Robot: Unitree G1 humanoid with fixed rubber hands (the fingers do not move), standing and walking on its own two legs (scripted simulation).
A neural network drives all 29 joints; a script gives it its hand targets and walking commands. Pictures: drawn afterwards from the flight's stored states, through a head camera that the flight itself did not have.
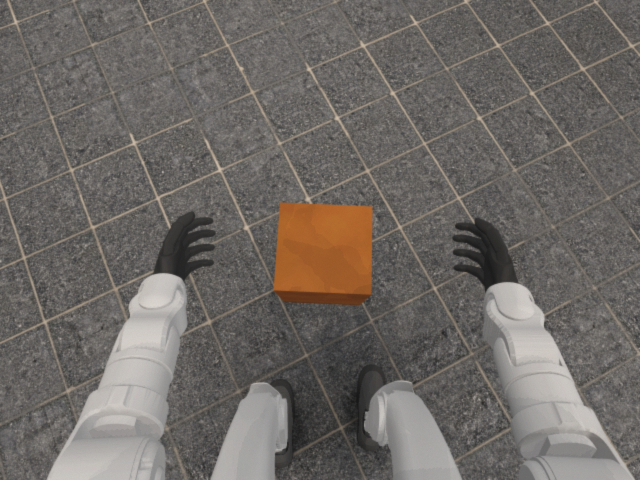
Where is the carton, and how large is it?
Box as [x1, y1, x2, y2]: [274, 203, 371, 304]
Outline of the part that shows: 280,203 274,277 275,292 283,301 360,304 370,295 371,289 371,206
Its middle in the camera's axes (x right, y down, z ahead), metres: +0.01 +0.04 +0.98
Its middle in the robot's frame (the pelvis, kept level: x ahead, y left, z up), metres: +0.49 +0.01 -0.57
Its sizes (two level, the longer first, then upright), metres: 0.210 0.200 0.250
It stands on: the floor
